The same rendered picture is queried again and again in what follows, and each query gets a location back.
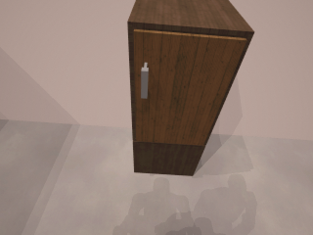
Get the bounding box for cupboard door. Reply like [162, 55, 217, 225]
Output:
[133, 29, 247, 146]

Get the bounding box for handle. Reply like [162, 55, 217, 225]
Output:
[141, 62, 149, 99]

